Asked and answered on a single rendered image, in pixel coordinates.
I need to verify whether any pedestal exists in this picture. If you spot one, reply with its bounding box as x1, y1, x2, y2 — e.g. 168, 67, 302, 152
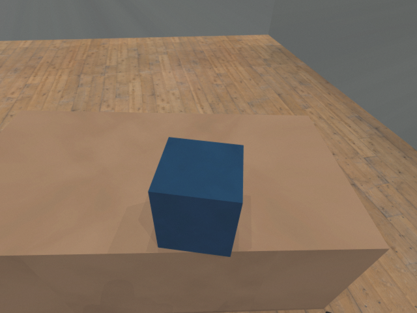
0, 110, 390, 313

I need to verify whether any carton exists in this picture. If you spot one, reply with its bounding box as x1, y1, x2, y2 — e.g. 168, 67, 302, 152
148, 137, 244, 257

